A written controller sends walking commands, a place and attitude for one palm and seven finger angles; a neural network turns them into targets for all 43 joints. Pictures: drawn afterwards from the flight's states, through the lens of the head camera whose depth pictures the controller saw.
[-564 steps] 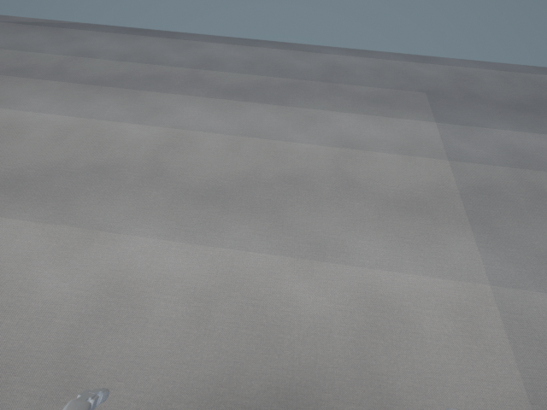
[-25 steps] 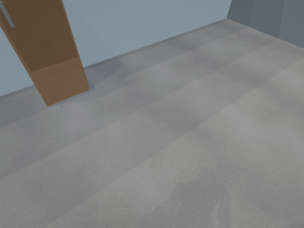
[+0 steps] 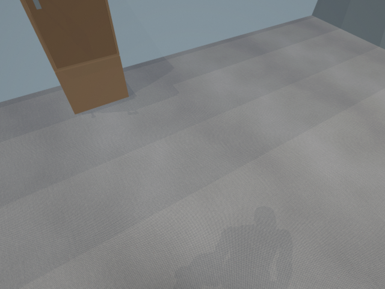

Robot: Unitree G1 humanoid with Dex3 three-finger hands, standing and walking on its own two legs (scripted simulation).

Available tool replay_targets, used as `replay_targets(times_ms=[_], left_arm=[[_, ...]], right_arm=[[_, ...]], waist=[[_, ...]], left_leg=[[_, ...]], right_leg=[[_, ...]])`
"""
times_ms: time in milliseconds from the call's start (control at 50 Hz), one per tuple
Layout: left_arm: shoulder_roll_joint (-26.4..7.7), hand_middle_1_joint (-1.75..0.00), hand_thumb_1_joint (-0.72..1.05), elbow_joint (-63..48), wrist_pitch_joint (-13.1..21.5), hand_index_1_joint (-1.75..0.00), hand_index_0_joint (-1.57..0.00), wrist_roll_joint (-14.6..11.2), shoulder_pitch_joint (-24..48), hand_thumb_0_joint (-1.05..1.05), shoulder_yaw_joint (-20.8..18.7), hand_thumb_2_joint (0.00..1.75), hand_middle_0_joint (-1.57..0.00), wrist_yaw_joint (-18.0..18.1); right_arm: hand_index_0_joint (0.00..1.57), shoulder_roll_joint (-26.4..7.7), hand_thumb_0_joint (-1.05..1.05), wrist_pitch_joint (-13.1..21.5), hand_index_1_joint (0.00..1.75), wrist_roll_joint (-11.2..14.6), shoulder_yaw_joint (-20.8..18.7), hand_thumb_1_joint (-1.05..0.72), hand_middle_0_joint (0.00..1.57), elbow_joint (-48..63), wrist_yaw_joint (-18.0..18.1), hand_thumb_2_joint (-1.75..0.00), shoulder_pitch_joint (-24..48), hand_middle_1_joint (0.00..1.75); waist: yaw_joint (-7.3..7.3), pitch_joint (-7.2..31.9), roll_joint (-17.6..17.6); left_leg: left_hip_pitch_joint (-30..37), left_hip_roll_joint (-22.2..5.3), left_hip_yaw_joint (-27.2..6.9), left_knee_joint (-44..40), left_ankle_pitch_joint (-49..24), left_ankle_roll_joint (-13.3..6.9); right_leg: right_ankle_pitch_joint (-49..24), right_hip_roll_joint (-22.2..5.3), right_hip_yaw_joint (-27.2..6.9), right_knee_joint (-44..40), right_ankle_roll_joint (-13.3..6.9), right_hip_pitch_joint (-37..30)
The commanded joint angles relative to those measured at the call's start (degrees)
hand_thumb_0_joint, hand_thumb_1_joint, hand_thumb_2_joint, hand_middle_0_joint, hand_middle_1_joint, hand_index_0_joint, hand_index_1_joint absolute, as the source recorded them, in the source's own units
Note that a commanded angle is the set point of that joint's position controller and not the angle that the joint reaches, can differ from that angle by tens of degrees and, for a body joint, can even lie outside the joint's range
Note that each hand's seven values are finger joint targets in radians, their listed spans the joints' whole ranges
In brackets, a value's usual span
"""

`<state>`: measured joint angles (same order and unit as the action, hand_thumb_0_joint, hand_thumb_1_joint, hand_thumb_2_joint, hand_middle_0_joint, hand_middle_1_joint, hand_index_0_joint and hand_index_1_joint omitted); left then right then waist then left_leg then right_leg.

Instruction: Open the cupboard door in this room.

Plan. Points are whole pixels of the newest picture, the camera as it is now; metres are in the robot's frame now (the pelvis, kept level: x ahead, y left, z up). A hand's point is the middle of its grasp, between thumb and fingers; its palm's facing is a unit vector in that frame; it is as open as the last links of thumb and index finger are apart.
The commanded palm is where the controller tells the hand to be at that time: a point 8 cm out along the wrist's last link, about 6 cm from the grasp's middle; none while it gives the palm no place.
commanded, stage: turn or walk to find it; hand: left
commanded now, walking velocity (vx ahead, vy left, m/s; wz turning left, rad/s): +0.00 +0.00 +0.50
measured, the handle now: out of the picture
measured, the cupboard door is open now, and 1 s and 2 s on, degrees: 0 0 0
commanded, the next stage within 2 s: stand and wait in 0.14 s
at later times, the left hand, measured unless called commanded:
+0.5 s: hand out of the picture +0.02 +0.14 -0.13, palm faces +0.24 -0.92 -0.30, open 7.4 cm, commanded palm none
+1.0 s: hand out of the picture -0.16 +0.13 -0.17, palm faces +0.49 -0.84 -0.22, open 7.4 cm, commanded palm none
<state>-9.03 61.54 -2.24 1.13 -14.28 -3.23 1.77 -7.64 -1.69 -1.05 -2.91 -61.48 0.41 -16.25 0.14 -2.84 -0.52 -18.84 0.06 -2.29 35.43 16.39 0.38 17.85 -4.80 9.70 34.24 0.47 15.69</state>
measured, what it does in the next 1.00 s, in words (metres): steps on the spot, turning left: right foot, then left foot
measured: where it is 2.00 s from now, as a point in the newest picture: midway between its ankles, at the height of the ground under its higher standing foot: outside the picture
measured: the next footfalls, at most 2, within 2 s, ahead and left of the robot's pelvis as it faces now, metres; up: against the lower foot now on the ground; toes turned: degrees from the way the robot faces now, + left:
right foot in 0.30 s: +0.02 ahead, -0.14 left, +0.00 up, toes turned +8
left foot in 0.90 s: -0.04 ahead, +0.09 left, +0.00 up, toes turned +29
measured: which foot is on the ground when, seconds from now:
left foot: down 0.00-0.30, up 0.32-0.88, down 0.90-1.00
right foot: down 0.00-0.02, up 0.04-0.28, down 0.30-0.90, up 0.92-1.00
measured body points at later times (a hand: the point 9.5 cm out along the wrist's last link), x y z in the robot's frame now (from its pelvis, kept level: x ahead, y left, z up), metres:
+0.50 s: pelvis -0.01 -0.07 +0.01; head +0.02 -0.11 +0.46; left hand +0.01 +0.19 -0.11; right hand +0.10 -0.31 -0.15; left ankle -0.06 +0.10 -0.63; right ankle -0.02 -0.14 -0.73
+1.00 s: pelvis -0.02 -0.01 +0.01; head -0.01 +0.01 +0.45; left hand -0.18 +0.18 -0.16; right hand +0.21 -0.15 -0.12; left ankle -0.07 +0.07 -0.73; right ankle -0.01 -0.15 -0.68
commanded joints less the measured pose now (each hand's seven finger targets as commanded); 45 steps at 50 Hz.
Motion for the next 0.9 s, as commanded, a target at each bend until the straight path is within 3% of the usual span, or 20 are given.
replay_targets(times_ms=[0, 40, 80, 180, 240, 260, 280, 300, 320, 340, 360, 420, 620, 720, 740, 780, 820, 840, 860, 880], left_arm=[[-5.35, -0.30, 0.90, -6.38, 1.07, -0.30, -0.20, -0.32, 1.49, 0.00, -1.44, 0.90, -0.20, 0.21], [-5.14, -0.30, 0.90, -7.78, 0.98, -0.30, -0.20, -0.11, 3.11, 0.00, -1.27, 0.90, -0.20, 0.27], [-5.54, -0.30, 0.90, -8.70, 1.35, -0.30, -0.20, -0.24, 4.22, 0.00, -1.27, 0.90, -0.20, 0.07], [-4.74, -0.30, 0.90, -9.67, 1.68, -0.30, -0.20, -1.02, 4.21, 0.00, -0.38, 0.90, -0.20, -0.21], [-5.86, -0.30, 0.90, -7.92, 2.16, -0.30, -0.20, -1.11, -0.94, 0.00, -0.26, 0.90, -0.20, -0.07], [-8.38, -0.30, 0.90, -7.47, 2.42, -0.30, -0.20, -0.75, -2.21, 0.00, -0.66, 0.90, -0.20, 0.18], [-13.28, -0.30, 0.90, -7.71, 2.84, -0.30, -0.20, 0.10, -2.72, 0.00, -1.61, 0.90, -0.20, 0.60], [-16.47, -0.30, 0.90, -9.07, 2.75, -0.30, -0.20, 0.27, -1.17, 0.00, -2.12, 0.90, -0.20, 0.58], [-15.30, -0.30, 0.90, -9.82, 2.64, -0.30, -0.20, 0.05, 0.27, 0.00, -1.90, 0.90, -0.20, 0.65], [-13.50, -0.30, 0.90, -10.49, 2.76, -0.30, -0.20, 0.05, 3.49, 0.00, -1.85, 0.90, -0.20, 0.80], [-12.17, -0.30, 0.90, -10.74, 2.67, -0.30, -0.20, -0.10, 5.23, 0.00, -1.36, 0.90, -0.20, 0.55], [-9.98, -0.30, 0.90, -10.68, 3.32, -0.30, -0.20, -0.26, 3.80, 0.00, -0.42, 0.90, -0.20, 0.23], [-11.33, -0.30, 0.90, -7.62, 3.25, -0.30, -0.20, 0.35, -8.62, 0.00, -0.90, 0.90, -0.20, 0.78], [-12.28, -0.30, 0.90, -4.84, 4.35, -0.30, -0.20, 0.84, -11.73, 0.00, -1.30, 0.90, -0.20, 0.10], [-12.02, -0.30, 0.90, -4.35, 4.34, -0.30, -0.20, 0.93, -11.84, 0.00, -1.22, 0.90, -0.20, -0.01], [-11.90, -0.30, 0.90, -3.60, 4.12, -0.30, -0.20, 1.03, -10.22, 0.00, -0.98, 0.90, -0.20, -0.04], [-11.47, -0.30, 0.90, -3.07, 3.72, -0.30, -0.20, 0.53, -7.68, 0.00, -0.50, 0.90, -0.20, -0.05], [-11.02, -0.30, 0.90, -3.20, 3.49, -0.30, -0.20, -0.11, -5.99, 0.00, -0.27, 0.90, -0.20, -0.11], [-8.74, -0.30, 0.90, -4.17, 3.23, -0.30, -0.20, -0.57, -7.07, 0.00, 0.23, 0.90, -0.20, -0.27], [-6.23, -0.30, 0.90, -5.36, 2.86, -0.30, -0.20, -0.61, -6.20, 0.00, 1.36, 0.90, -0.20, -0.24]], right_arm=[[0.20, -11.18, 0.00, 1.23, 0.30, -0.49, -2.03, -0.90, 0.20, 4.83, 0.63, -0.90, -3.07, 0.30], [0.20, -12.45, 0.00, 1.57, 0.30, -0.51, -2.51, -0.90, 0.20, 5.13, 1.19, -0.90, -3.95, 0.30], [0.20, -12.86, 0.00, 1.60, 0.30, -0.58, -2.60, -0.90, 0.20, 5.72, 1.44, -0.90, -2.97, 0.30], [0.20, -14.03, 0.00, 1.07, 0.30, -0.88, -2.91, -0.90, 0.20, 7.16, 1.56, -0.90, -1.87, 0.30], [0.20, -13.51, 0.00, 0.71, 0.30, -0.46, -2.88, -0.90, 0.20, 7.87, 1.07, -0.90, 0.55, 0.30], [0.20, -11.66, 0.00, 0.58, 0.30, 0.04, -2.73, -0.90, 0.20, 8.25, 0.75, -0.90, 1.10, 0.30], [0.20, -8.63, 0.00, 0.62, 0.30, 0.42, -2.22, -0.90, 0.20, 9.31, 0.32, -0.90, 1.36, 0.30], [0.20, -9.01, 0.00, 0.35, 0.30, 0.05, -2.41, -0.90, 0.20, 11.09, 0.42, -0.90, 4.11, 0.30], [0.20, -10.79, 0.00, -0.39, 0.30, -0.42, -2.97, -0.90, 0.20, 10.84, 0.34, -0.90, 5.53, 0.30], [0.20, -10.69, 0.00, -1.09, 0.30, -0.70, -3.01, -0.90, 0.20, 9.70, 0.18, -0.90, 4.73, 0.30], [0.20, -10.50, 0.00, -1.42, 0.30, -0.60, -3.10, -0.90, 0.20, 8.52, -0.08, -0.90, 4.30, 0.30], [0.20, -9.19, 0.00, -1.56, 0.30, -0.26, -2.72, -0.90, 0.20, 6.79, -0.73, -0.90, 1.43, 0.30], [0.20, -9.54, 0.00, -1.41, 0.30, 0.10, -1.21, -0.90, 0.20, 9.17, -0.62, -0.90, 11.51, 0.30], [0.20, -9.01, 0.00, -0.03, 0.30, 0.01, -0.39, -0.90, 0.20, 10.75, -1.72, -0.90, 15.51, 0.30], [0.20, -8.83, 0.00, 0.27, 0.30, 0.04, -0.16, -0.90, 0.20, 10.90, -1.70, -0.90, 16.55, 0.30], [0.20, -7.87, 0.00, 0.58, 0.30, 0.38, 0.24, -0.90, 0.20, 10.12, -1.33, -0.90, 15.05, 0.30], [0.20, -7.32, 0.00, 1.11, 0.30, 0.47, 0.58, -0.90, 0.20, 7.78, -0.85, -0.90, 9.86, 0.30], [0.20, -9.04, 0.00, 1.61, 0.30, 0.45, 0.23, -0.90, 0.20, 6.47, -0.68, -0.90, 5.84, 0.30], [0.20, -14.21, 0.00, 2.19, 0.30, 0.00, -0.90, -0.90, 0.20, 5.90, -0.30, -0.90, 2.62, 0.30], [0.20, -18.27, 0.00, 1.65, 0.30, 0.31, -1.80, -0.90, 0.20, 5.08, 0.12, -0.90, -0.05, 0.30]], waist=[[0.99, -0.11, 14.70], [1.89, 2.39, 15.92], [1.56, 5.45, 13.64], [1.44, 9.68, 9.22], [-1.14, 10.47, 8.03], [-1.80, 8.83, 3.73], [-2.37, 6.89, -9.09], [-2.78, 3.45, -14.28], [-2.23, 1.14, -9.33], [-0.67, -2.64, -11.54], [0.30, -4.81, -7.95], [1.55, -3.34, -7.14], [-3.49, 3.42, -8.60], [-4.87, 4.51, -9.30], [-5.17, 3.62, -8.74], [-3.96, 2.29, -8.70], [-1.13, 2.70, -7.69], [1.36, 4.39, -4.69], [2.49, 8.13, 7.21], [3.30, 7.94, 16.10]], left_leg=[[-3.83, -13.29, -22.50, -18.34, -6.86, -7.48], [2.85, -15.74, -26.93, -19.52, -14.32, -12.00], [7.81, -14.40, -25.28, -16.03, -21.31, -12.45], [12.94, -11.19, -22.26, -12.79, -28.69, -11.05], [7.22, -6.95, -17.99, -9.33, -23.43, -6.73], [-1.75, -3.98, -15.32, -6.90, -14.04, -3.71], [-13.38, 1.80, -7.33, 2.54, 0.24, 0.21], [-16.22, 3.82, -2.89, 13.19, 14.89, 1.80], [-13.87, 1.33, -4.89, 20.84, 15.15, 1.32], [-14.11, 0.37, -5.55, 25.66, 12.76, 1.08], [-13.52, 0.21, -4.33, 29.91, 9.88, 1.31], [-14.09, 0.44, -1.66, 33.45, 4.16, 2.51], [-14.35, -1.38, 1.99, 23.91, 8.91, 3.95], [-13.15, -3.25, 4.72, 14.71, 10.38, 2.30], [-11.58, -3.16, 5.01, 11.79, 11.02, 1.98], [-5.29, -2.65, 5.92, 4.76, 10.05, 1.18], [6.39, -1.01, 8.16, -7.02, 0.32, 0.63], [14.84, -2.40, 7.18, -14.18, -8.35, 0.03], [25.19, -12.33, -5.08, -15.33, -20.97, -3.80], [26.21, -22.61, -15.85, -15.16, -39.43, -10.26]], right_leg=[[6.09, 2.02, -1.49, 9.79, 1.34, 3.32], [13.70, 2.03, -6.92, 22.22, 1.05, 10.17], [13.06, 2.12, -9.35, 23.84, 1.34, 12.90], [10.76, 4.38, -9.32, 10.04, 2.12, 7.82], [-2.61, 5.03, -7.41, -9.66, 2.28, -5.39], [-7.41, 1.49, -9.81, -14.69, 1.78, -13.55], [-7.43, -11.04, -22.41, -17.91, -1.83, -19.26], [-14.74, -21.51, -30.98, -18.89, -7.67, -11.96], [-13.87, -21.55, -28.31, -18.91, -9.91, -4.47], [-10.95, -18.80, -25.90, -20.14, -9.42, -0.15], [-11.72, -15.81, -22.20, -19.52, -8.59, 1.42], [-25.60, -10.64, -11.99, -15.45, -5.57, -4.01], [-44.38, -14.46, -10.88, -10.14, -8.40, -19.22], [-20.25, -17.66, -13.67, -15.45, -9.34, -21.29], [-20.31, -17.83, -14.02, -15.48, -9.43, -19.87], [-24.48, -17.31, -11.83, -13.84, -8.82, -15.40], [-26.54, -13.18, -6.54, -9.24, -5.46, -9.46], [-25.18, -10.88, -2.80, -3.14, -2.63, -5.30], [-11.14, -5.49, 1.00, 7.83, 1.30, 4.53], [17.96, -1.63, -0.90, 17.47, 3.43, 12.83]])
